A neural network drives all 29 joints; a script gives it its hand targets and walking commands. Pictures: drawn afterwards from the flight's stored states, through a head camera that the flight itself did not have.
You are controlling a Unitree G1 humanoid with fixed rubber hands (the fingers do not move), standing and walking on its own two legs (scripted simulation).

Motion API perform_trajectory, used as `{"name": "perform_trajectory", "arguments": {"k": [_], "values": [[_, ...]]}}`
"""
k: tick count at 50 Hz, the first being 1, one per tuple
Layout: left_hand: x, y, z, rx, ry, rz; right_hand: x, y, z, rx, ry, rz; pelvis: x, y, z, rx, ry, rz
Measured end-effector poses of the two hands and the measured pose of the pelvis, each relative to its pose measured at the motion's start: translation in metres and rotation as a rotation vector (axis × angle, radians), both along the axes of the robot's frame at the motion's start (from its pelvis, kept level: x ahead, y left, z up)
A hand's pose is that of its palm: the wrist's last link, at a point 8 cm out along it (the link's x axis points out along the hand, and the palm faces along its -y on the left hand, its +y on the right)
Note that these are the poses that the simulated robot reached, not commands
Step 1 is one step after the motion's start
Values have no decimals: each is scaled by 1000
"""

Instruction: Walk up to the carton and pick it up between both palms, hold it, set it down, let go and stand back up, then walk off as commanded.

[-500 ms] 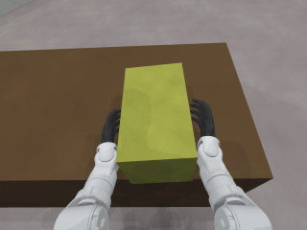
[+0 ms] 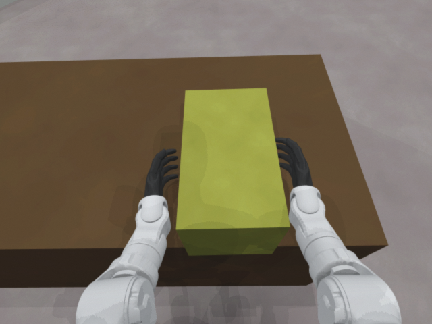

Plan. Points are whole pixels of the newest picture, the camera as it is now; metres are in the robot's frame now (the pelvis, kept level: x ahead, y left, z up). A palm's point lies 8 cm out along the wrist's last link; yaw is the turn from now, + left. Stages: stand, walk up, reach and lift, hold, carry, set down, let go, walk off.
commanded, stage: set down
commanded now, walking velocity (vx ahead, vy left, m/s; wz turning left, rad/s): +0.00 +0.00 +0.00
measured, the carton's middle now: (227, 170) +0.43 -0.02 -0.03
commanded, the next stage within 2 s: none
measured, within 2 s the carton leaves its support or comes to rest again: neither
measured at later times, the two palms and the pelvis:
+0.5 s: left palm (137, 217) +0.31 +0.15 +0.00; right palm (314, 206) +0.32 -0.17 +0.01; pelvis -0.05 +0.00 +0.00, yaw -1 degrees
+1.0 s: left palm (118, 253) +0.25 +0.18 +0.01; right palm (329, 263) +0.22 -0.18 +0.00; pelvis -0.09 +0.03 +0.00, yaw -2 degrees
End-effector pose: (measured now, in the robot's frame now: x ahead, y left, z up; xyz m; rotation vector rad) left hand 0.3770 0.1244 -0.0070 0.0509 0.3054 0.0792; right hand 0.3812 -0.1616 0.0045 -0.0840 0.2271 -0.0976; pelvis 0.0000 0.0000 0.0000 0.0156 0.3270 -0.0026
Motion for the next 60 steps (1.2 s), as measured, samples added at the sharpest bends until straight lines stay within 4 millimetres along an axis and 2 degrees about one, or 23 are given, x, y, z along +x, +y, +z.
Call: {"name": "perform_trajectory", "arguments": {"k": [7,13,21,29,34,41,49,55,60], "values": [[8,15,19,11,-68,54,0,0,7,8,-7,-10,-7,7,-2,-11,23,-2],[-1,16,24,11,-63,58,-10,0,11,9,-16,6,-17,7,-2,-14,9,-5],[-40,22,14,15,-38,67,-41,-7,9,-4,-5,19,-35,4,-2,-20,-17,-11],[-84,33,11,-25,-44,103,-87,-22,-1,0,48,-10,-59,6,-3,-28,-52,-16],[-101,35,10,-60,-37,92,-112,-27,-6,10,107,-32,-75,10,-4,-34,-73,-16],[-116,36,15,-75,-58,85,-135,-22,-7,14,141,-15,-89,15,-5,-41,-95,-17],[-125,49,14,-98,-56,82,-157,-19,-7,21,157,-51,-90,25,-5,-52,-125,-16],[-129,64,22,-111,-81,100,-169,-18,-5,10,167,-60,-81,37,-3,-56,-162,-8],[-142,73,22,-124,-85,130,-178,-12,-4,1,174,-6,-71,43,-1,-53,-222,-1]]}}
